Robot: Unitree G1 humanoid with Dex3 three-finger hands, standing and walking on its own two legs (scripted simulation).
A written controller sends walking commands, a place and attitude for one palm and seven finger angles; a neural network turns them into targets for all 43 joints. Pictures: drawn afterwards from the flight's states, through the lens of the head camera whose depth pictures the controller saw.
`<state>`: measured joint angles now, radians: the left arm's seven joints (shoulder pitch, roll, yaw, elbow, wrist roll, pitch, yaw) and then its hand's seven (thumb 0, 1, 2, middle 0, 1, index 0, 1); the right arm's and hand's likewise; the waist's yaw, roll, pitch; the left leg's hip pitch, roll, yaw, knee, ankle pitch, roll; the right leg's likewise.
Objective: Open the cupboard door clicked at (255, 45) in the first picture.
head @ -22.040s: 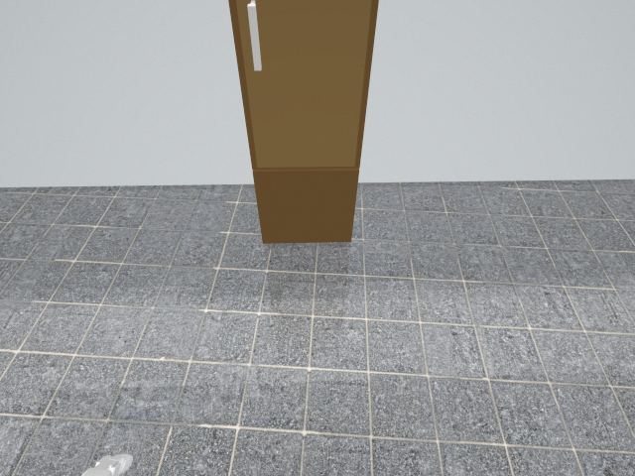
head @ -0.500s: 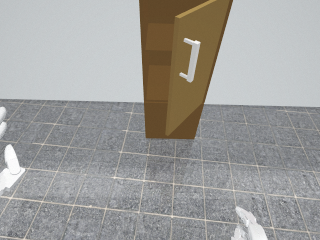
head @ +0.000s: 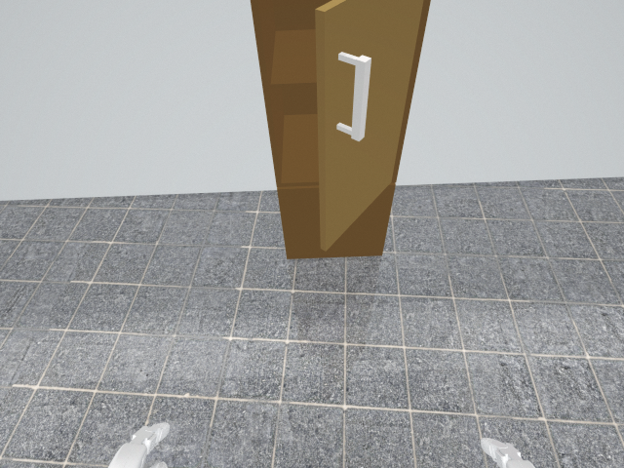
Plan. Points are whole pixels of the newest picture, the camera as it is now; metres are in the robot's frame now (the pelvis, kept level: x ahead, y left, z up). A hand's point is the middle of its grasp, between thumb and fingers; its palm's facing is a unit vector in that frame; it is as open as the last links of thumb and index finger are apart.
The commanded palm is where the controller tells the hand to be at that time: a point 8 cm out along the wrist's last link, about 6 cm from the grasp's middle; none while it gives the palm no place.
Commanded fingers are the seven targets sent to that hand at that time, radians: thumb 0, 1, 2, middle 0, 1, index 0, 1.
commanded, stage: let the arm hang, fingers relaxed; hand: left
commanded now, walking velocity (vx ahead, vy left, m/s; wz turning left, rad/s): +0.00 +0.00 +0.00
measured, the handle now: (351, 98) +0.70 -0.05 +0.10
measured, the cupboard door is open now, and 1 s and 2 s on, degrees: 50 50 50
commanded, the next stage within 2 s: look to check the result in 0.86 s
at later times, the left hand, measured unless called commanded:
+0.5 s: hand out of the picture +0.01 +0.19 -0.15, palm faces +0.03 -0.96 -0.29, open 7.4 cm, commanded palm none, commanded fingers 0.00 0.90 0.90 -0.20 -0.30 -0.20 -0.30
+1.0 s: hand out of the picture +0.05 +0.16 -0.16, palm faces +0.02 -0.97 -0.23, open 7.3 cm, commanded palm none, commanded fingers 0.00 0.90 0.90 -0.20 -0.30 -0.20 -0.30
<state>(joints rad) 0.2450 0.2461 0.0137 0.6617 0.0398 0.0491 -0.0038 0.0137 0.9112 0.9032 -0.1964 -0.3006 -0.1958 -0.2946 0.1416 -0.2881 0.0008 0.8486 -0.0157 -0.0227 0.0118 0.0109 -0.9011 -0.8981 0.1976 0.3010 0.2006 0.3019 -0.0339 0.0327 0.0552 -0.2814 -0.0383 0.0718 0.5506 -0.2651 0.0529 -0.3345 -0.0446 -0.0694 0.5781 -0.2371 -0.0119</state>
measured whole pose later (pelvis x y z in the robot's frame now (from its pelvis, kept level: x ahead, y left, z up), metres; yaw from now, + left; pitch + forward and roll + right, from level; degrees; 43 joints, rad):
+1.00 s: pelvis +0.03 -0.02 +0.02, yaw +1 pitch -1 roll +0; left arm 0.21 0.18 0.02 1.15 0.01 -0.01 0.02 0.01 0.92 0.90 -0.20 -0.30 -0.20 -0.30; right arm 0.25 -0.18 0.01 1.14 -0.01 0.00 -0.03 0.01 -0.90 -0.90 0.19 0.30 0.20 0.30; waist -0.01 0.02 0.05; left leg -0.13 0.00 0.04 0.37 -0.21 0.01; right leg -0.17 0.00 -0.10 0.37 -0.18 -0.04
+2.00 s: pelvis +0.04 -0.03 +0.00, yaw -8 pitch +0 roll +1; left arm 0.18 0.21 0.06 1.04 0.02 0.06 0.00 0.01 0.91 0.90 -0.20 -0.30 -0.20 -0.30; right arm 0.21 -0.19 -0.03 1.03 -0.02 0.02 -0.05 0.01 -0.90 -0.90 0.20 0.30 0.20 0.30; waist 0.00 -0.01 0.10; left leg -0.18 0.06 0.18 0.51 -0.33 0.00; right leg -0.32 0.06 0.01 0.62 -0.30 -0.04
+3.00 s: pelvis +0.05 -0.08 -0.01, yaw -43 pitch +1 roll +0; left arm 0.12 0.26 0.08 0.91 0.03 0.03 -0.04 0.01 0.91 0.90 -0.19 -0.30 -0.19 -0.29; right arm 0.27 -0.24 -0.04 0.92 -0.02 0.03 -0.02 0.01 -0.90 -0.90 0.20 0.30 0.20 0.30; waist -0.01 0.03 0.12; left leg -0.24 0.16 0.18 0.71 -0.45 -0.06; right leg -0.33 -0.01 -0.06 0.61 -0.30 -0.01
